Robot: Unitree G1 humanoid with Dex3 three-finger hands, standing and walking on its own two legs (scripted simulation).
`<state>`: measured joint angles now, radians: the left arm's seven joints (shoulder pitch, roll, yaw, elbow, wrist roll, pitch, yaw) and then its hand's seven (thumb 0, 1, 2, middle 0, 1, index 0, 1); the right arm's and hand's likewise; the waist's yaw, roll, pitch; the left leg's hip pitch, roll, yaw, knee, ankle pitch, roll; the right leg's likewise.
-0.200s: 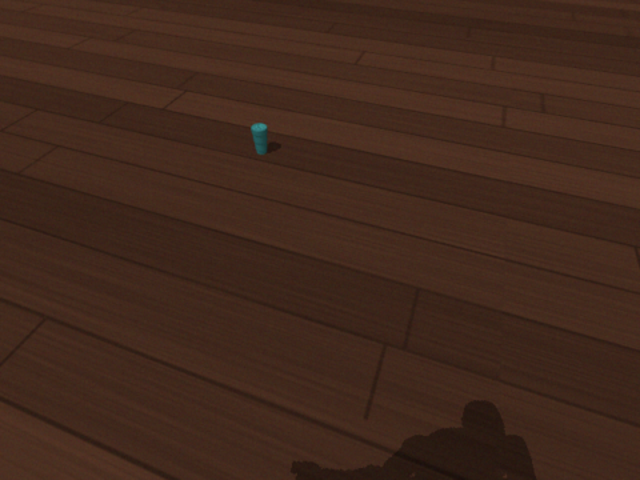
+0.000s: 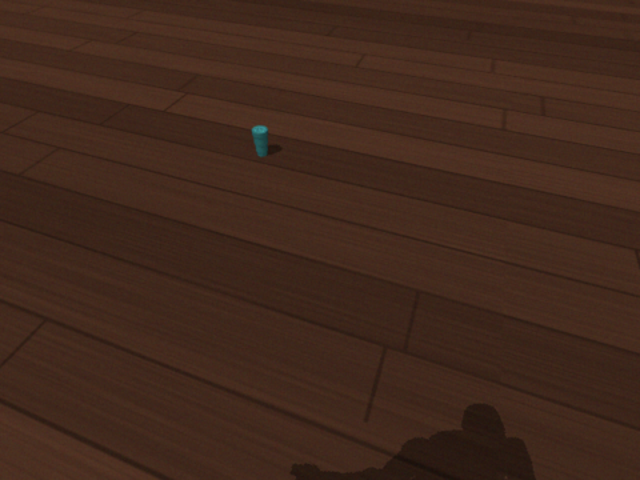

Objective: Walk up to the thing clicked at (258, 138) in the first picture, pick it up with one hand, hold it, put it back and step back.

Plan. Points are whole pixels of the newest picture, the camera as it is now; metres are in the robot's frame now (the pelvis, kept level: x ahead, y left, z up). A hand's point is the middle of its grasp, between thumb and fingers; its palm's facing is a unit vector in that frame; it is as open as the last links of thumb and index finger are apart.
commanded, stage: stand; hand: left
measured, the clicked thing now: (261, 142) +1.90 +0.31 -0.70
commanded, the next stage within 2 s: walk up in 0.92 s
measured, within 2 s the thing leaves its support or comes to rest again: neither
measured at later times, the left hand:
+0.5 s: hand out of the picture +0.08 +0.25 -0.16, palm faces -0.04 -0.94 -0.34, open 7.4 cm
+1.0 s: hand out of the picture +0.08 +0.25 -0.15, palm faces -0.03 -0.94 -0.33, open 7.4 cm
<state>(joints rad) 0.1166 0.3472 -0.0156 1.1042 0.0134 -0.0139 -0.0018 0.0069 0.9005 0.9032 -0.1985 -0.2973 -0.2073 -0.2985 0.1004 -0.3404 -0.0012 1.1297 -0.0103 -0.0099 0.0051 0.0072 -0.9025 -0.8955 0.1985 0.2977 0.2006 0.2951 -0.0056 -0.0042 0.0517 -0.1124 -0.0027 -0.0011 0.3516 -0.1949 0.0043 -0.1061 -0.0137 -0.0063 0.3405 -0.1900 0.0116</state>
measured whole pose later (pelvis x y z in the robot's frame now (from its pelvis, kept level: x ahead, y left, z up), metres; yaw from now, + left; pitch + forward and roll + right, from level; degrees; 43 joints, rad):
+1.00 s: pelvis +0.01 +0.00 +0.00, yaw +0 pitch -1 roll +0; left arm 0.17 0.37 0.03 1.07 0.03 -0.03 -0.05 0.01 0.90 0.90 -0.20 -0.30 -0.21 -0.30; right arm 0.16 -0.36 -0.04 1.09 -0.03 -0.02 0.05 0.01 -0.90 -0.90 0.20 0.30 0.20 0.30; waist 0.00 0.00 0.01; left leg -0.17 0.00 -0.01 0.47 -0.39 0.05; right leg -0.16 -0.01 -0.02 0.47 -0.39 -0.03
